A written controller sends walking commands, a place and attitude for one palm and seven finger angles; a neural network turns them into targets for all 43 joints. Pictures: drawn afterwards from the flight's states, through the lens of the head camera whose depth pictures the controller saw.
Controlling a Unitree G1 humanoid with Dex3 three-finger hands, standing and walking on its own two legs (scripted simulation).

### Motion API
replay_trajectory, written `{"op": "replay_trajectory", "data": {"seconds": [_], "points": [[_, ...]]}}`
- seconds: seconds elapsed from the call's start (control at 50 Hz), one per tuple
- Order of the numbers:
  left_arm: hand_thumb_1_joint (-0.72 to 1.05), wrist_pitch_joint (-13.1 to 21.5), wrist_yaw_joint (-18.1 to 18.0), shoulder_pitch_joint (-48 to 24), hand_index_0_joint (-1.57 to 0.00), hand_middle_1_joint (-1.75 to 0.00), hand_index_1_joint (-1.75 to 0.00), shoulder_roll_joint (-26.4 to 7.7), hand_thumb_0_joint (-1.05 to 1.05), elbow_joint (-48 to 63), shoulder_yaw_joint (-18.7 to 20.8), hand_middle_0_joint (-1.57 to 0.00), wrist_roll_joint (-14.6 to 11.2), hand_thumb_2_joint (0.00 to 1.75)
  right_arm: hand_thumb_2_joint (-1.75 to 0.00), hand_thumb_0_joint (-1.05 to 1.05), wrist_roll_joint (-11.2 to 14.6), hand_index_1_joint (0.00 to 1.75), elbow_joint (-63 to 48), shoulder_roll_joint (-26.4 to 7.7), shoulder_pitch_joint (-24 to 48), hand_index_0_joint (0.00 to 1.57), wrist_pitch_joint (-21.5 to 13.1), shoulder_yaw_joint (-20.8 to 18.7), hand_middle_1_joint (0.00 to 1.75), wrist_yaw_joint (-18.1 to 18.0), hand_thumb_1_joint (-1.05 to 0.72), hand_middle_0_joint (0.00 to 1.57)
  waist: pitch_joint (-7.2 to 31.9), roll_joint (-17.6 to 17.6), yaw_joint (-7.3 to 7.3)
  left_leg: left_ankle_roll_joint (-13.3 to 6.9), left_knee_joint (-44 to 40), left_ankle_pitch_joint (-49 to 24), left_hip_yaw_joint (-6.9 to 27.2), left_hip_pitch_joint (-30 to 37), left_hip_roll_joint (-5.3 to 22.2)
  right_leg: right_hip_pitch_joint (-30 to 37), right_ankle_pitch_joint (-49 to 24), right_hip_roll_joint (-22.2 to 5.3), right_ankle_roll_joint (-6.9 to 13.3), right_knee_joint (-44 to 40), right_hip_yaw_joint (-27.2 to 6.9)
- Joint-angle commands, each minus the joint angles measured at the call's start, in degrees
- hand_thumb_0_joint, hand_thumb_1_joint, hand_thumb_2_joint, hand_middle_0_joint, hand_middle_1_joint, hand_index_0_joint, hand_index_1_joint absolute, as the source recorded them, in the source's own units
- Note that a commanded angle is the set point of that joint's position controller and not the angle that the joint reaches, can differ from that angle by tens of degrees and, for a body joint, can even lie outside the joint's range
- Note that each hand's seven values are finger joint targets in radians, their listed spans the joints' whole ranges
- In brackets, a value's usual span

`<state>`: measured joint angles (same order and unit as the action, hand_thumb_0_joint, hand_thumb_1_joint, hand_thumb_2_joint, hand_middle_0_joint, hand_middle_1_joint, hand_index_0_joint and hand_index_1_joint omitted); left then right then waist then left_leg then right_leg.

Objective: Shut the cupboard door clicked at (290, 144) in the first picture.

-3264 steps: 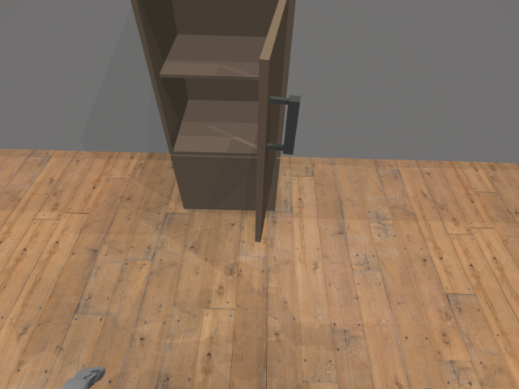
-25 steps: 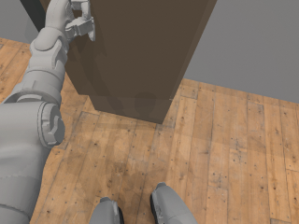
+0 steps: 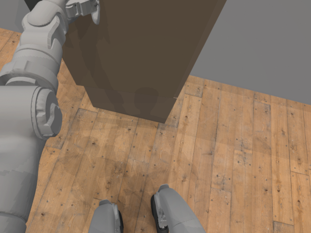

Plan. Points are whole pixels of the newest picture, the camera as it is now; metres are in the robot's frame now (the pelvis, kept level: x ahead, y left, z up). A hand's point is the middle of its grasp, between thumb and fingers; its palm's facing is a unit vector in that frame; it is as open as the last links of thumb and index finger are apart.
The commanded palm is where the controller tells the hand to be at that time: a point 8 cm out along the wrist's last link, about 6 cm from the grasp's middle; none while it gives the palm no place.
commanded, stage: pull the fist back off the door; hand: left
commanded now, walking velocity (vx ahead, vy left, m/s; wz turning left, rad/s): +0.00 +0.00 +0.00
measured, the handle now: out of the picture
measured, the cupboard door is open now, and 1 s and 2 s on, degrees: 7 1 1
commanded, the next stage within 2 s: draw the hand back to the body in 0.94 s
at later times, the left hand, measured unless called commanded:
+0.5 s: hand (110, 4) +0.61 -0.01 +0.12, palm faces +0.05 -1.00 -0.02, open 3.1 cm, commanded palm +0.57 +0.04 +0.13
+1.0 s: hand (116, 28) +0.53 -0.01 +0.13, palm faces +0.00 -1.00 -0.06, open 3.1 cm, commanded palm +0.51 +0.04 +0.13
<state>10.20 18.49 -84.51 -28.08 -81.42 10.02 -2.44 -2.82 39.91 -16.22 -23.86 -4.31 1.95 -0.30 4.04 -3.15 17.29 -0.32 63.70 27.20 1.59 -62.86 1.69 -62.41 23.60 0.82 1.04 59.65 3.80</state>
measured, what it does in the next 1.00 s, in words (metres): stands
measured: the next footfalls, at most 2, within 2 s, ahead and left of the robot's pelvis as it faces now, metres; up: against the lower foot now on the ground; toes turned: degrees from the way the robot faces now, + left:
none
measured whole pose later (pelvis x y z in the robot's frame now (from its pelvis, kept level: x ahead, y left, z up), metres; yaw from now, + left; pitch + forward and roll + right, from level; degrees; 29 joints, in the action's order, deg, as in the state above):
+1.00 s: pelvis +0.03 +0.00 +0.03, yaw +0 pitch +19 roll +0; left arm 24.4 -18.6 -56.4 -2.5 -64.4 7.2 4.1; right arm -5.1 37.6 -14.5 -20.8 -0.5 -2.4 5.4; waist 7.1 -3.3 9.3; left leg 0.0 53.9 26.6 -0.7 -46.7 0.9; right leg -48.4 24.3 0.2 0.9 53.3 1.4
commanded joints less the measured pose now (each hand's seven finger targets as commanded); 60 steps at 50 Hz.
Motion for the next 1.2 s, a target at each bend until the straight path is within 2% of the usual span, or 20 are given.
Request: {"op": "replay_trajectory", "data": {"seconds": [0.0, 0.04, 0.06, 0.12, 0.18, 0.22, 0.26, 0.3, 0.38, 0.4, 0.46, 0.54, 0.58, 0.66, 0.76, 0.86, 0.94, 1.02, 1.1, 1.18], "points": [[0.9, 3.9, 1.1, -36.7, -1.3, -1.5, -1.5, -1.2, 0.0, 13.1, -0.9, -1.3, -0.4, 0.9, -0.9, 0.0, 0.1, 0.3, 0.8, -10.4, -14.6, 0.2, -0.7, -3.9, 0.3, -0.9, -0.9, 0.2, 31.3, -8.5, 6.97, -2.6, -3.5, -20.0, 3.0, 27.7, -0.9, 5.1, -13.2, 2.3, 0.8, -7.0, -0.4], [0.9, 4.0, 1.0, -38.5, -1.3, -1.5, -1.5, -0.8, 0.0, 14.0, -1.7, -1.3, 0.2, 0.9, -0.9, 0.0, -0.1, 0.3, 1.2, -10.5, -14.4, 0.2, -1.1, -4.1, 0.3, -0.8, -0.9, 0.2, 33.6, -10.8, 7.05, -2.4, -2.7, -21.4, 3.3, 29.4, -0.7, 3.6, -13.7, 2.4, 0.8, -6.3, -0.4], [0.9, 3.0, -11.3, -39.4, -1.3, -1.5, -1.5, -3.5, 0.0, 13.6, 10.6, -1.3, -3.1, 0.9, -0.9, 0.0, -1.4, 0.3, -1.3, -9.1, -16.3, 0.2, -1.6, -3.1, 0.3, -0.2, -0.9, 0.2, 36.2, -13.8, 4.49, -1.3, -2.7, -18.7, 3.9, 25.2, -0.1, 4.8, -12.7, 1.5, 0.2, -6.4, -1.5], [0.9, 2.1, -25.5, -35.1, -1.3, -1.5, -1.5, 3.4, 0.0, 10.9, 8.9, -1.3, 0.4, 0.9, -0.9, 0.0, -3.0, 0.3, -1.4, -8.7, -16.8, 0.2, -1.3, -3.6, 0.3, 2.6, -0.9, 0.2, 34.9, -7.7, 5.77, -1.0, -3.4, -17.3, 5.3, 23.2, 0.3, 3.9, -11.5, 1.3, -1.0, -5.8, -0.9], [0.9, 5.7, -38.2, -36.9, -1.3, -1.5, -1.5, 1.9, 0.0, 14.5, 11.3, -1.3, 7.2, 0.9, -0.9, 0.0, -5.6, 0.3, -2.0, -8.3, -18.0, 0.2, -1.2, -4.0, 0.3, 5.3, -0.9, 0.2, 39.6, -9.6, 4.24, -0.6, -1.8, -20.7, 3.6, 22.4, -0.4, 6.5, -14.8, 1.2, -1.1, -5.1, -1.1], [0.9, 8.7, -41.7, -36.2, -1.3, -1.5, -1.5, 0.9, 0.0, 14.9, 9.3, -1.3, 13.4, 0.9, -0.9, 0.0, -6.4, 0.3, -1.2, -8.4, -18.9, 0.2, -1.1, -4.7, 0.3, 6.9, -0.9, 0.2, 41.5, -10.2, 4.23, -0.3, -0.9, -24.5, 3.4, 23.7, -0.3, 6.2, -17.2, 1.3, -1.1, -4.3, -1.0], [0.9, 10.4, -41.5, -35.3, -1.3, -1.5, -1.5, 0.2, 0.0, 16.7, 7.0, -1.3, 16.8, 0.9, -0.9, 0.0, -6.4, 0.3, -1.4, -8.6, -19.8, 0.2, -0.3, -5.4, 0.3, 7.7, -0.9, 0.2, 43.3, -9.4, 3.99, -0.4, -1.9, -26.1, 2.6, 24.7, -0.6, 9.9, -19.9, 1.3, -0.8, -4.6, -1.2], [0.9, 10.3, -39.4, -32.6, -1.3, -1.5, -1.5, -0.8, 0.0, 15.5, 6.4, -1.3, 16.6, 0.9, -0.9, 0.0, -5.6, 0.3, -1.9, -8.8, -20.0, 0.2, 0.5, -5.6, 0.3, 7.6, -0.9, 0.2, 43.1, -7.7, 3.48, -0.9, -3.5, -24.9, 1.8, 24.1, -1.1, 14.5, -21.5, 1.3, -0.7, -6.0, -1.8], [0.9, 5.6, -34.4, -29.3, -1.3, -1.5, -1.5, -4.2, 0.0, 11.9, 9.7, -1.3, 10.4, 0.9, -0.9, 0.0, -3.0, 0.3, -3.5, -8.9, -18.6, 0.2, 2.5, -5.0, 0.3, 5.9, -0.9, 0.2, 37.8, 0.9, 2.43, -2.0, -8.1, -14.6, -0.6, 14.8, -2.3, 27.1, -19.3, 1.2, -1.2, -11.0, -4.1], [0.9, 5.5, -33.9, -28.4, -1.3, -1.5, -1.5, -6.0, 0.0, 12.5, 12.3, -1.3, 8.7, 0.9, -0.9, 0.0, -2.8, 0.3, -3.9, -8.8, -18.6, 0.2, 2.7, -4.7, 0.3, 5.4, -0.9, 0.2, 38.2, 0.4, 1.27, -2.0, -9.1, -14.5, -0.6, 15.1, -2.4, 28.7, -19.6, 1.2, -1.1, -11.5, -4.3], [0.9, 9.3, -33.2, -24.5, -1.3, -1.5, -1.5, -0.2, 0.0, 19.0, 10.3, -1.3, 5.6, 0.9, -0.9, 0.0, -2.9, 0.3, -4.7, -7.5, -17.8, 0.2, 1.9, -4.8, 0.3, 5.3, -0.9, 0.2, 39.4, -0.8, -0.39, -1.6, -10.0, -18.8, -0.8, 20.5, -2.2, 28.7, -23.4, 1.4, -1.0, -11.5, -3.5], [0.9, 14.9, -33.6, -14.7, -1.3, -1.5, -1.5, 5.3, 0.0, 18.5, 7.1, -1.3, 6.7, 0.9, -0.9, 0.0, -3.3, 0.3, -3.3, -7.3, -18.0, 0.2, 1.1, -5.6, 0.3, 6.1, -0.9, 0.2, 34.6, 0.6, -1.31, -1.2, -10.5, -21.5, -1.1, 22.9, -1.9, 25.9, -24.6, 1.5, -0.9, -11.4, -2.6], [0.9, 14.3, -33.8, -10.4, -1.3, -1.5, -1.5, 9.5, 0.0, 15.1, 4.0, -1.3, 7.7, 0.9, -0.9, 0.0, -3.1, 0.3, -2.7, -7.3, -17.8, 0.2, 1.6, -6.1, 0.3, 6.6, -0.9, 0.2, 30.0, 2.3, -0.78, -1.3, -11.2, -19.8, -1.7, 22.3, -2.0, 24.5, -23.1, 1.6, -0.9, -12.5, -2.3], [0.9, 12.5, -33.7, -7.2, -1.3, -1.5, -1.5, 15.3, 0.0, 18.2, 0.6, -1.3, 6.1, 0.9, -0.9, 0.0, -2.3, 0.3, -3.6, -7.3, -16.0, 0.2, 2.6, -6.8, 0.3, 6.6, -0.9, 0.2, 29.6, -0.3, -2.23, -0.8, -12.6, -22.4, -2.1, 27.8, -2.2, 24.5, -24.3, 1.5, -0.3, -13.5, -1.7], [0.9, 16.0, -34.7, -7.5, -1.3, -1.5, -1.5, 16.7, 0.0, 30.1, 1.0, -1.3, 2.4, 0.9, -0.9, 0.0, -2.3, 0.3, -4.6, -6.5, -13.3, 0.2, 2.8, -7.1, 0.3, 6.0, -0.9, 0.2, 33.1, -0.7, -4.43, -0.4, -13.1, -27.5, -2.2, 32.7, -2.3, 28.7, -29.4, 1.4, -0.4, -13.0, -1.7], [0.9, 20.9, -36.4, -3.2, -1.3, -1.5, -1.5, 21.2, 0.0, 36.7, -4.5, -1.3, 6.0, 0.9, -0.9, 0.0, -2.6, 0.3, -4.3, -5.2, -10.7, 0.2, 2.5, -7.5, 0.3, 6.1, -0.9, 0.2, 33.8, -1.2, -5.13, 0.0, -12.1, -32.0, -1.5, 36.3, -1.6, 26.9, -31.0, 1.0, -0.4, -10.7, -1.2], [0.9, 16.9, -37.7, -1.9, -1.3, -1.5, -1.5, 18.1, 0.0, 27.0, -2.7, -1.3, 7.9, 0.9, -0.9, 0.0, -2.1, 0.3, -3.5, -5.7, -10.0, 0.2, 4.0, -7.4, 0.3, 5.3, -0.9, 0.2, 27.9, 5.0, -3.89, -0.6, -13.7, -24.3, -2.4, 30.3, -2.3, 28.5, -28.2, 0.7, -0.9, -12.6, -2.0], [0.9, 12.1, -37.8, -3.8, -1.3, -1.5, -1.5, 17.4, 0.0, 22.9, -0.3, -1.3, 4.7, 0.9, -0.9, 0.0, -1.2, 0.3, -4.6, -5.8, -8.0, 0.2, 5.1, -6.4, 0.3, 4.0, -0.9, 0.2, 26.8, 7.3, -3.91, -1.0, -15.9, -19.6, -2.9, 27.9, -3.2, 31.7, -26.3, 0.5, -1.1, -15.0, -2.7], [0.9, 15.2, -35.5, 2.2, -1.3, -1.5, -1.5, 12.5, 0.0, 29.3, 5.1, -1.3, 1.8, 0.9, -0.9, 0.0, -1.3, 0.3, -7.3, -5.6, -6.4, 0.2, 4.6, -5.9, 0.3, 3.3, -0.9, 0.2, 32.8, 7.0, -8.81, -1.0, -17.0, -23.0, -3.2, 30.0, -3.5, 38.9, -30.3, 0.5, -0.4, -14.4, -3.1], [0.9, 18.6, -31.6, 15.8, -1.3, -1.5, -1.5, 13.7, 0.0, 37.2, 1.8, -1.3, 3.7, 0.9, -0.9, 0.0, -0.6, 0.3, -9.3, -4.7, -4.9, 0.2, 4.0, -6.0, 0.3, 3.8, -0.9, 0.2, 32.3, 5.0, -11.79, -0.9, -18.1, -25.3, -4.4, 32.0, -3.0, 41.4, -33.5, 0.6, -0.1, -14.6, -3.3]]}}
